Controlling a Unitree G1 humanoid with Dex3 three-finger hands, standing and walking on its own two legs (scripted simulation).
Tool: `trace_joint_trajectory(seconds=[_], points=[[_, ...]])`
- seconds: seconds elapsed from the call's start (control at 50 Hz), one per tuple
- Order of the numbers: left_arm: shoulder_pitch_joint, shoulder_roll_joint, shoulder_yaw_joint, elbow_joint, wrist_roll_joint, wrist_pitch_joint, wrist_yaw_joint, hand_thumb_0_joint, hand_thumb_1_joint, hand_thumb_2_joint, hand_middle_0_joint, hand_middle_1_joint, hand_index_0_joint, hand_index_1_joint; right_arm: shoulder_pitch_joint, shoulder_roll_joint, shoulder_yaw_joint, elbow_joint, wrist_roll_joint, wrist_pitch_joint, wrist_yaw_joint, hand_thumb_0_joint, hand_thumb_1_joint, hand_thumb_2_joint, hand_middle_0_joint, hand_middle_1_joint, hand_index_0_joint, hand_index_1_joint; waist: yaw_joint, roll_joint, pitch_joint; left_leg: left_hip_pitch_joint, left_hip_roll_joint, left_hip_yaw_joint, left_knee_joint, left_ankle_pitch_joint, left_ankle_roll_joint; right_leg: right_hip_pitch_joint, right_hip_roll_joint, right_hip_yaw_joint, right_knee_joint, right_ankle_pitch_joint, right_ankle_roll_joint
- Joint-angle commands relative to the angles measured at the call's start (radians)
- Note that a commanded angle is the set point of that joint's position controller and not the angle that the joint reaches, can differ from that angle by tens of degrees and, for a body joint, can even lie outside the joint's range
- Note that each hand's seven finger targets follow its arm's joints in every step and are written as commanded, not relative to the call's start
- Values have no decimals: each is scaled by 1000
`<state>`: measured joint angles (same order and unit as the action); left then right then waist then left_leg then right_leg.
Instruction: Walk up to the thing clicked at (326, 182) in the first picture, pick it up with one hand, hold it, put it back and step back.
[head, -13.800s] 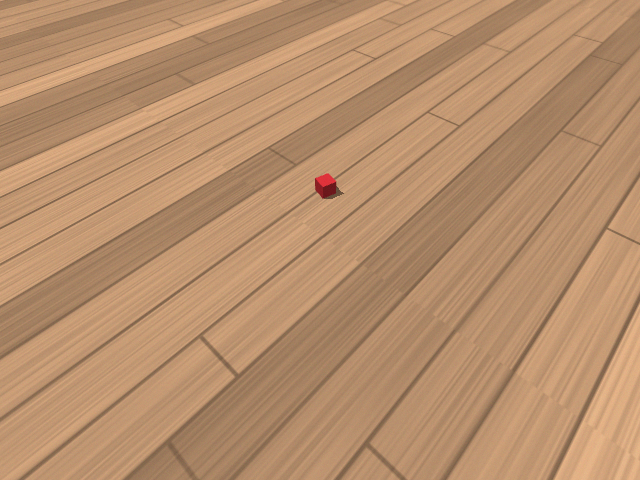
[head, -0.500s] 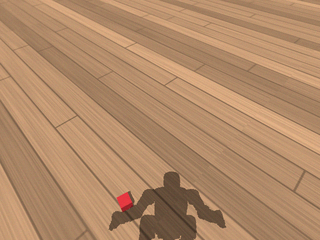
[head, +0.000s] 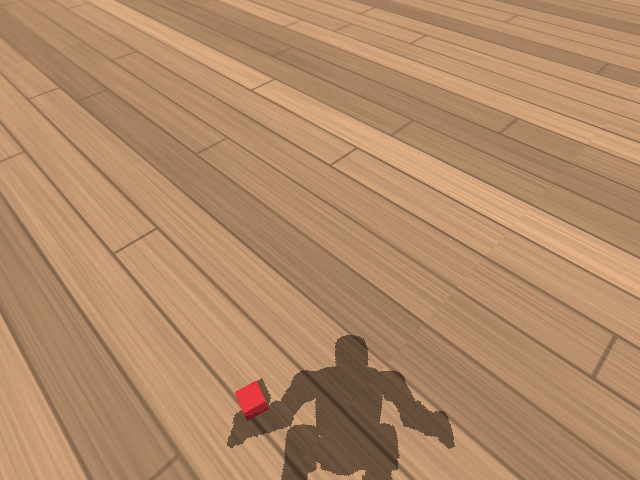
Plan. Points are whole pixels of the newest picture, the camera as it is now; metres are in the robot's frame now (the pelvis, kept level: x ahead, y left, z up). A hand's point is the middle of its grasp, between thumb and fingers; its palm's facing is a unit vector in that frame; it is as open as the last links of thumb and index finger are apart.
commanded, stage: stand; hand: left
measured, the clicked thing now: (251, 400) +0.47 +0.23 -0.75
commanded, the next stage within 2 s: rise first in 1.74 s
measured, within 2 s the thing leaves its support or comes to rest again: neither
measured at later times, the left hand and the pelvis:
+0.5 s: hand out of the picture +0.08 +0.25 -0.15, palm faces -0.02 -0.94 -0.35, open 7.4 cm; pelvis +0.00 -0.01 +0.00, yaw +0 degrees
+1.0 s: hand out of the picture +0.08 +0.25 -0.15, palm faces -0.02 -0.94 -0.35, open 7.4 cm; pelvis +0.01 -0.01 +0.00, yaw +1 degrees
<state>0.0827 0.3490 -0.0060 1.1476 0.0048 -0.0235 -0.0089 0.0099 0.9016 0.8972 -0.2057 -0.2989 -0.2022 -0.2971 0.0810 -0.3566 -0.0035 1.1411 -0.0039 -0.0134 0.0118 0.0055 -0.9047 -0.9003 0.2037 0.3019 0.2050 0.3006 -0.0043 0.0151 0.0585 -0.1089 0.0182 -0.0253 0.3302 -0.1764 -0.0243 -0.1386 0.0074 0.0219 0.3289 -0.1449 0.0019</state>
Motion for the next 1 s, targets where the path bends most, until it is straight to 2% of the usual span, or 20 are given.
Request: trace_joint_trajectory(seconds=[0.0, 0.1, 0.12, 0.22, 0.34, 0.38, 0.46, 0.6, 0.72, 0.74, 0.78, 0.82, 0.94, 0.98], points=[[-41, 227, 45, -55, -1, -18, 14, 0, 900, 900, -200, -300, -200, -300, -36, -206, -37, -52, -4, -18, -11, 0, -900, -900, 200, 300, 200, 300, 2, -21, -86, -18, 105, -75, -61, 55, 35, 35, -132, 101, -52, 87, -18], [-46, 227, 47, -56, -2, -14, 13, 0, 900, 900, -200, -300, -200, -300, -27, -205, -35, -51, -5, -17, -9, 0, -900, -900, 200, 300, 200, 300, 4, -16, -67, -41, 104, -82, -78, 6, 34, 28, -127, 102, -59, -1, -20], [-42, 225, 46, -58, 1, -14, 12, 0, 900, 900, -200, -300, -200, -300, -35, -212, -37, -55, -6, -19, -10, 0, -900, -900, 200, 300, 200, 300, 4, -8, -83, -24, 110, -81, -72, 38, 37, 32, -128, 102, -52, 44, -22], [-45, 229, 45, -60, -1, -16, 12, 0, 900, 900, -200, -300, -200, -300, -13, -205, -34, -49, -4, -18, -11, 0, -900, -900, 200, 300, 200, 300, 1, -26, -80, -21, 105, -81, -64, 45, 35, 23, -128, 102, -60, 32, -21], [-33, 223, 45, -59, 0, -14, 13, 0, 900, 900, -200, -300, -200, -300, -15, -212, -33, -54, -5, -18, -14, 0, -900, -900, 200, 300, 200, 300, 3, -12, -98, -18, 111, -83, -59, 83, 36, 48, -129, 92, -45, 91, -22], [-37, 222, 44, -60, -1, -13, 13, 0, 900, 900, -200, -300, -200, -300, -5, -211, -31, -50, -4, -17, -14, 0, -900, -900, 200, 300, 200, 300, 2, -22, -86, -17, 107, -81, -62, 71, 33, 32, -127, 93, -50, 69, -22], [-30, 227, 45, -60, 1, -14, 13, 0, 900, 900, -200, -300, -200, -300, -5, -205, -28, -53, -3, -17, -14, 0, -900, -900, 200, 300, 200, 300, 1, -21, -85, -16, 109, -83, -63, 79, 36, 37, -128, 93, -51, 91, -22], [-22, 219, 44, -58, 1, -12, 12, 0, 900, 900, -200, -300, -200, -301, -2, -212, -28, -55, -3, -17, -14, 0, -900, -900, 200, 300, 200, 300, 3, -12, -74, -25, 108, -86, -70, 51, 38, 34, -124, 91, -59, 47, -21], [-25, 224, 45, -66, 3, -13, 15, 0, 900, 900, -200, -300, -200, -301, 0, -209, -28, -61, -5, -16, -16, 0, -900, -900, 200, 300, 200, 300, 2, -19, -91, -11, 111, -81, -58, 89, 38, 44, -130, 89, -52, 93, -21], [-24, 228, 45, -65, 1, -12, 14, 0, 900, 900, -200, -300, -200, -301, 0, -204, -26, -60, -4, -16, -16, 0, -900, -900, 200, 300, 200, 300, 3, -22, -76, -11, 106, -81, -65, 71, 35, 22, -127, 89, -56, 68, -23], [-22, 227, 45, -66, 0, -14, 14, 0, 900, 900, -200, -300, -200, -301, -4, -209, -27, -61, -4, -16, -16, 0, -900, -900, 200, 300, 200, 300, 4, -13, -93, -2, 110, -81, -57, 103, 36, 42, -129, 87, -51, 98, -22], [-24, 224, 44, -67, 2, -13, 14, 0, 900, 900, -200, -300, -200, -301, 1, -214, -28, -60, -5, -15, -17, 0, -900, -900, 200, 300, 200, 300, 3, -14, -79, -17, 109, -81, -61, 76, 35, 34, -128, 89, -58, 70, -22], [-15, 221, 44, -65, 2, -14, 15, 0, 900, 900, -200, -300, -200, -301, -2, -211, -26, -65, -4, -16, -17, 0, -900, -900, 200, 300, 200, 300, 5, -11, -93, -12, 111, -84, -59, 110, 37, 55, -128, 82, -46, 113, -20], [-18, 225, 45, -65, 1, -12, 15, 0, 900, 900, -200, -300, -200, -301, -3, -211, -27, -65, -4, -16, -18, 0, -900, -900, 200, 300, 200, 300, 6, -10, -84, -13, 108, -85, -65, 96, 34, 47, -128, 81, -48, 87, -23]])
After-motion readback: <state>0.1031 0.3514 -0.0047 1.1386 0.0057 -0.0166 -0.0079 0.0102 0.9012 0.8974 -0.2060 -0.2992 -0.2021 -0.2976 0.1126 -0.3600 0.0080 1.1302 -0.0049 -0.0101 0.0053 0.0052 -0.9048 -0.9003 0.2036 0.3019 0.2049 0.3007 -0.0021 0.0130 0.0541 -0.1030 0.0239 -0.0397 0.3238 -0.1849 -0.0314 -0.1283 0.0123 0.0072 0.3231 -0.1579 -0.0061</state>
